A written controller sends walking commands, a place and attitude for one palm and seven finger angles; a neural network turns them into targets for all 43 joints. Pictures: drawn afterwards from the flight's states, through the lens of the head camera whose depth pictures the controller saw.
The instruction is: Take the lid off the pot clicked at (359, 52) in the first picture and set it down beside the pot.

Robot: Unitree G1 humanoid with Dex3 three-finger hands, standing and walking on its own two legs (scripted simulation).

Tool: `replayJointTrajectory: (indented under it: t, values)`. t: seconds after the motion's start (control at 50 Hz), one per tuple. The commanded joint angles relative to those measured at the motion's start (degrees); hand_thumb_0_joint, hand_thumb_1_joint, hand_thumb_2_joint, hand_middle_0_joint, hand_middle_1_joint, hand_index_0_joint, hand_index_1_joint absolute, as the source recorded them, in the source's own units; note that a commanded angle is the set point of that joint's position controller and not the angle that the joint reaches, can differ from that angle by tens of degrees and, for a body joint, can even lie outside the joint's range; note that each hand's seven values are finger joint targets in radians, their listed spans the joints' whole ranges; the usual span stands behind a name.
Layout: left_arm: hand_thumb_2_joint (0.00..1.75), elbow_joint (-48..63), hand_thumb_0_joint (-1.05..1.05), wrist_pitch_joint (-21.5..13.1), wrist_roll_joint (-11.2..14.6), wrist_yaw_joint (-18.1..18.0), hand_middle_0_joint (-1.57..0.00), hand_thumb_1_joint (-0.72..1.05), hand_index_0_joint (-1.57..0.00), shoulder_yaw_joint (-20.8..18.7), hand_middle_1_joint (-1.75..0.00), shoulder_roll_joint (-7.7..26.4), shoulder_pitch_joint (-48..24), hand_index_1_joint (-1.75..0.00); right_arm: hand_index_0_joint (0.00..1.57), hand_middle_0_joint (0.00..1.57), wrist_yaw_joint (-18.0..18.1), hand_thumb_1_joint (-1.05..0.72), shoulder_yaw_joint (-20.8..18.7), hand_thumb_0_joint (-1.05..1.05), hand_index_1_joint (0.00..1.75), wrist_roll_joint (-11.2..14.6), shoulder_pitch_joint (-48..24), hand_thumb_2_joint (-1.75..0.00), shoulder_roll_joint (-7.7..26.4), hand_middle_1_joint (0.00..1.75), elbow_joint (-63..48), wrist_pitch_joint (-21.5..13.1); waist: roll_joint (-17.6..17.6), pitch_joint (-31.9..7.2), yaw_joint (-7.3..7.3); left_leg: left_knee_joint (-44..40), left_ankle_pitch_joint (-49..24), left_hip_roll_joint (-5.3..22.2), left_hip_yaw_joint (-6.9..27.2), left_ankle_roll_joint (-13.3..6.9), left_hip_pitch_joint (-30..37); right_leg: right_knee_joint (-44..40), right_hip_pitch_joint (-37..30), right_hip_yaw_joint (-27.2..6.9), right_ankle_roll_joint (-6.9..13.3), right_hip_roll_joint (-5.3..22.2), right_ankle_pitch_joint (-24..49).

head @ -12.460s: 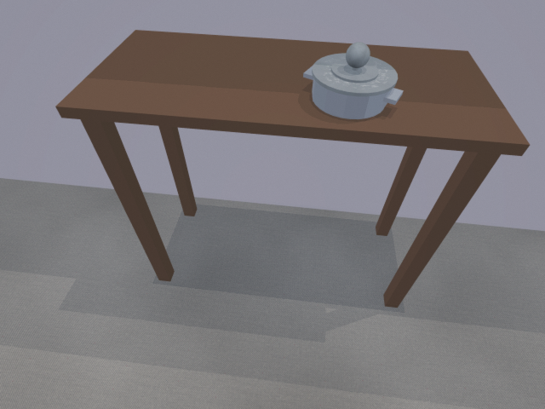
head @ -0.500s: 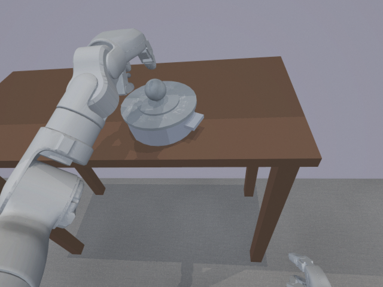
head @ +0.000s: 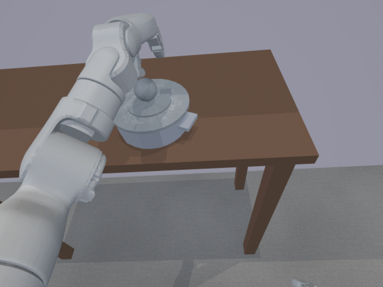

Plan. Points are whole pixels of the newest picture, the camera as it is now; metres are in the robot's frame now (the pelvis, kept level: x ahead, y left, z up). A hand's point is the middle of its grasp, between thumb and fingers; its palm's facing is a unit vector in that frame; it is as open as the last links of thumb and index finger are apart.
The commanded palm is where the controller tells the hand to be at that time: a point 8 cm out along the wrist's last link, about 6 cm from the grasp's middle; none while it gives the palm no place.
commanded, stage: move the open hand above the knob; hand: left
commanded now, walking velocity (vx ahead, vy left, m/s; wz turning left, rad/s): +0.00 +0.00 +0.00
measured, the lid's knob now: (145, 89) +0.50 +0.10 +0.17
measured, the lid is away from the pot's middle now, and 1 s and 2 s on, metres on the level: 0.00 0.00 0.00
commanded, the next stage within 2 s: lower the open fingers around the knob in 0.56 s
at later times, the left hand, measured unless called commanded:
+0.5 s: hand (131, 63) +0.46 +0.10 +0.25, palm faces -0.21 -0.02 -0.98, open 10.1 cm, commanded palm +0.44 +0.10 +0.31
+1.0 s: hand (143, 72) +0.47 +0.08 +0.23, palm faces -0.28 -0.07 -0.96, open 10.1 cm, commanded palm +0.44 +0.09 +0.29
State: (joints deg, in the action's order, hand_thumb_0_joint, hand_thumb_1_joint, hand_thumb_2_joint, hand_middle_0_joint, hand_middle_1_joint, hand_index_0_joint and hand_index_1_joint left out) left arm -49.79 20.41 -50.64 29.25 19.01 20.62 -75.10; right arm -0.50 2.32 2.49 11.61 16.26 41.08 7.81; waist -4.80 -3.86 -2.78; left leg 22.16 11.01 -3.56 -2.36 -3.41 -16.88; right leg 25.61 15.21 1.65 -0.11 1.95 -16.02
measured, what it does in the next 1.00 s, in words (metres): stands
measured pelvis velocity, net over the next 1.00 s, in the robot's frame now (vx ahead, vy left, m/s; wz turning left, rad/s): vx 0.00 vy -0.01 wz -0.01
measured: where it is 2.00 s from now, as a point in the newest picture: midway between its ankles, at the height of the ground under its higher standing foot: outside the picture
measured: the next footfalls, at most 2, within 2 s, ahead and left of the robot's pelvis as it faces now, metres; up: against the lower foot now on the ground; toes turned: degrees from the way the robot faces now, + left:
none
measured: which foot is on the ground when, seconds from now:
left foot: down 0.00-1.00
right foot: down 0.00-1.00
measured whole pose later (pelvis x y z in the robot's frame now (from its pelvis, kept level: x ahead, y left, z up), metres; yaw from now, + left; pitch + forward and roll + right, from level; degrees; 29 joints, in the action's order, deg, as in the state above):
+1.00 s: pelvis +0.00 -0.01 +0.00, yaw -1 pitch +5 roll +1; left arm -54.7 21.5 -49.8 28.5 19.1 18.8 -73.7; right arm 0.9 2.6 2.6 12.6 16.2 41.8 6.8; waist -4.2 -4.3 -2.7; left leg 21.5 11.0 -3.0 -2.7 -2.9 -15.1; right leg 25.6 14.0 1.2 0.5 1.4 -16.2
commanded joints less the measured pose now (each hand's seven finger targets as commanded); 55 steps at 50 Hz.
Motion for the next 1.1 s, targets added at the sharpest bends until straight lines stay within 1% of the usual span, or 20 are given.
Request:
replayJointTrajectory:
  t: [0.0, 0.04, 0.1, 0.12, 0.14, 0.22, 0.24, 0.32, 0.42, 0.44, 0.48, 0.52, 0.58, 0.62, 0.68, 0.74, 0.8, 0.86, 1.0, 1.08]
  values:
    - [1.74, 6.9, 0.00, -0.7, -3.1, -3.7, -0.88, -0.42, -0.88, -6.1, -0.08, 14.9, -35.8, -0.08, 0.20, 0.20, 0.8, -0.90, -2.2, 0.00, 0.30, 0.2, -2.9, -0.90, 5.6, 0.30, -6.7, -3.0, 10.2, -25.4, 0.18, 1.8, -26.8, 0.2, 3.2, -0.9, 14.8, -0.5, -5.5, -1.1, 2.0, -2.9, 25.5]
    - [1.74, 4.0, 0.00, -0.2, -2.9, -4.3, -0.88, -0.42, -0.88, -7.0, -0.08, 15.1, -32.5, -0.08, 0.20, 0.20, 0.7, -0.90, -2.1, 0.00, 0.30, 0.3, -2.1, -0.90, 6.0, 0.30, -6.3, -2.7, 10.0, -22.7, 0.92, 1.0, -26.4, 0.3, 3.1, -0.6, 13.6, -0.8, -5.2, -0.8, 2.1, -3.0, 24.5]
    - [1.74, 1.6, 0.00, 0.5, -2.4, -4.0, -0.88, -0.42, -0.88, -3.6, -0.08, 10.6, -29.9, -0.08, 0.20, 0.20, 0.6, -0.90, -1.9, 0.00, 0.30, 0.6, -2.6, -0.90, 6.1, 0.30, -6.7, -2.5, 10.3, -18.5, 0.60, 0.0, -23.6, 0.5, 3.0, -0.5, 12.8, -1.5, -2.9, -0.2, 2.2, -3.1, 21.7]
    - [1.74, 5.2, 0.00, 0.3, -1.2, -3.9, -0.88, -0.42, -0.88, -2.0, -0.08, 8.2, -29.3, -0.08, 0.20, 0.20, 0.4, -0.90, -2.4, 0.00, 0.30, 0.7, -3.1, -0.90, 6.3, 0.30, -7.4, -2.4, 7.8, -19.8, 0.57, 0.4, -26.6, 0.7, 3.4, -0.4, 14.9, -1.7, -2.6, -0.1, 2.3, -2.9, 22.4]
    - [1.74, 9.5, 0.00, 0.0, -2.2, -3.9, -0.88, -0.42, -0.88, -3.5, -0.08, 10.2, -31.8, -0.08, 0.20, 0.20, 0.3, -0.90, -2.4, 0.00, 0.30, 0.4, -3.4, -0.90, 5.8, 0.30, -8.0, -2.8, 7.5, -24.3, 0.89, 0.9, -28.2, 0.8, 3.6, -0.4, 17.3, -1.4, -3.9, -0.8, 2.1, -2.9, 22.8]
    - [1.74, 14.8, 0.00, -0.9, -0.9, -4.1, -0.88, -0.42, -0.88, -4.5, -0.08, 12.0, -34.7, -0.08, 0.20, 0.20, 0.5, -0.90, -2.8, 0.00, 0.30, 0.3, -3.8, -0.90, 5.7, 0.30, -8.5, -3.7, 7.1, -27.0, 0.46, 1.6, -28.5, 0.7, 4.0, -0.8, 19.2, -1.6, -4.8, -1.1, 2.2, -3.0, 23.6]
    - [1.74, 10.7, 0.00, -0.5, -2.4, -4.2, -0.88, -0.42, -0.88, -6.1, -0.08, 14.2, -34.8, -0.08, 0.20, 0.20, 0.8, -0.90, -2.5, 0.00, 0.30, 0.2, -3.5, -0.90, 5.7, 0.30, -7.7, -3.7, 9.4, -25.9, 0.55, 1.2, -25.5, 0.5, 3.4, -1.0, 17.4, -1.7, -5.0, -1.4, 2.1, -3.1, 22.5]
    - [1.74, 2.8, 0.00, 0.8, -1.0, -4.3, -0.88, -0.42, -0.88, -3.2, -0.08, 10.7, -32.1, -0.08, 0.20, 0.20, 1.3, -0.90, -2.1, 0.00, 0.30, 0.8, -3.3, -0.90, 6.3, 0.30, -6.1, -3.2, 10.1, -15.7, 0.00, -1.3, -15.6, 0.0, 2.9, -0.6, 12.3, -3.0, -1.5, -0.1, 2.5, -3.2, 17.4]
    - [1.74, 5.0, 0.00, 0.0, -1.3, -4.2, -0.88, -0.42, -0.88, 0.6, -0.08, 5.9, -34.9, -0.08, 0.20, 0.20, 1.6, -0.90, -2.0, 0.00, 0.30, 0.7, -4.2, -0.90, 5.6, 0.30, -6.8, -3.4, 7.3, -19.3, -0.96, -0.4, -16.0, 0.1, 3.6, -0.5, 15.6, -2.8, -0.4, -0.4, 2.6, -3.1, 16.5]
    - [1.74, 6.4, 0.00, -0.3, -2.6, -4.3, -0.88, -0.42, -0.88, -1.9, -0.08, 9.8, -37.6, -0.08, 0.20, 0.20, 1.5, -0.90, -1.9, 0.00, 0.30, 0.5, -3.8, -0.90, 5.6, 0.30, -6.6, -3.6, 8.1, -22.3, -0.73, -0.7, -15.3, 0.1, 3.6, -0.3, 15.8, -2.5, -2.0, -0.8, 2.4, -3.1, 16.4]
    - [1.74, 5.0, 0.00, -0.5, -2.5, -4.1, -0.88, -0.42, -0.88, -1.9, -0.08, 9.8, -38.0, -0.08, 0.20, 0.20, 1.8, -0.90, -1.8, 0.00, 0.30, 0.6, -4.0, -0.90, 5.4, 0.30, -6.5, -3.7, 9.0, -22.8, -0.86, -0.5, -14.8, -0.1, 3.4, -0.5, 15.4, -2.2, -2.4, -1.1, 2.4, -3.0, 16.8]
    - [1.74, 5.3, 0.00, -0.8, -0.9, -4.3, -0.88, -0.42, -0.88, -1.2, -0.08, 8.3, -37.5, -0.08, 0.20, 0.20, 1.8, -0.90, -2.0, 0.00, 0.30, 0.6, -3.8, -0.90, 5.7, 0.30, -6.4, -3.7, 7.6, -21.8, -1.06, -0.3, -15.7, 0.0, 3.5, -0.5, 15.6, -2.3, -1.9, -0.7, 2.6, -2.9, 17.7]
    - [1.74, 1.3, 0.00, -0.2, -2.5, -4.5, -0.88, -0.42, -0.88, -3.4, -0.08, 11.5, -37.1, -0.08, 0.20, 0.20, 2.0, -0.90, -1.4, 0.00, 0.30, 0.5, -3.6, -0.90, 5.7, 0.30, -5.7, -3.7, 9.6, -20.3, -0.50, -0.9, -14.5, -0.2, 3.1, -0.5, 13.0, -2.2, -2.8, -1.0, 2.5, -3.0, 17.6]
    - [1.74, 0.0, 0.00, 0.0, -1.4, -4.8, -0.88, -0.42, -0.88, -1.1, -0.08, 7.6, -35.0, -0.08, 0.20, 0.20, 1.9, -0.90, -1.7, 0.00, 0.30, 0.8, -3.5, -0.90, 5.9, 0.30, -5.6, -3.3, 8.4, -17.0, -1.05, -0.9, -14.3, -0.1, 3.3, -0.4, 12.6, -2.8, -0.9, -0.5, 2.7, -3.1, 17.0]
    - [1.74, -0.7, 0.00, 1.1, -2.0, -4.5, -0.88, -0.42, -0.88, -4.5, -0.08, 12.0, -34.6, -0.08, 0.20, 0.20, 2.0, -0.90, -1.4, 0.00, 0.30, 0.4, -3.5, -0.90, 6.1, 0.30, -5.7, -3.4, 10.6, -20.4, 0.14, -0.9, -14.8, -0.2, 2.8, -0.7, 12.1, -2.0, -4.4, -1.2, 2.4, -2.7, 19.4]
    - [1.74, 2.3, 0.00, 1.2, -1.5, -3.8, -0.88, -0.42, -0.88, -2.3, -0.08, 8.6, -33.2, -0.08, 0.20, 0.20, 1.5, -0.90, -1.5, 0.00, 0.30, 0.3, -4.1, -0.90, 5.7, 0.30, -6.7, -3.3, 10.0, -23.6, 0.40, 0.2, -20.9, -0.2, 2.9, -0.8, 13.9, -1.3, -5.8, -1.4, 2.1, -2.5, 23.4]
    - [1.74, 1.8, 0.00, 1.7, -1.8, -3.5, -0.88, -0.42, -0.88, -3.1, -0.08, 10.3, -32.7, -0.08, 0.20, 0.20, 1.6, -0.90, -1.6, 0.00, 0.30, 0.5, -3.9, -0.90, 6.1, 0.30, -6.6, -3.0, 11.3, -20.4, 0.16, -0.1, -18.1, -0.3, 2.5, -1.1, 12.6, -1.8, -4.7, -1.1, 2.1, -2.8, 22.1]
    - [1.74, 6.5, 0.00, 0.8, -1.3, -3.4, -0.88, -0.42, -0.88, -4.7, -0.08, 12.4, -34.9, -0.08, 0.20, 0.20, 1.8, -0.90, -1.7, 0.00, 0.30, 0.1, -4.6, -0.90, 5.9, 0.30, -7.3, -3.8, 10.5, -24.4, 0.56, 0.8, -20.3, -0.5, 2.6, -1.4, 14.4, -1.3, -6.6, -1.7, 2.0, -2.6, 24.6]
    - [1.74, 3.1, 0.00, 1.6, -1.0, -3.1, -0.88, -0.42, -0.88, -2.5, -0.08, 9.3, -29.8, -0.08, 0.20, 0.20, 1.8, -0.90, -1.7, 0.00, 0.30, 0.4, -4.0, -0.90, 5.9, 0.30, -6.6, -3.2, 11.4, -18.8, 0.17, 0.7, -19.2, -0.6, 2.1, -1.4, 12.8, -1.5, -4.0, -1.0, 1.9, -2.9, 23.8]
    - [1.74, 5.7, 0.00, 1.3, -0.8, -3.2, -0.88, -0.42, -0.88, -2.9, -0.08, 9.6, -29.5, -0.08, 0.20, 0.20, 1.8, -0.90, -1.9, 0.00, 0.30, 0.3, -4.5, -0.90, 5.7, 0.30, -6.9, -2.9, 9.4, -22.1, 0.13, 1.8, -22.1, -0.5, 2.4, -1.3, 14.7, -0.9, -4.5, -1.4, 2.0, -2.7, 25.4]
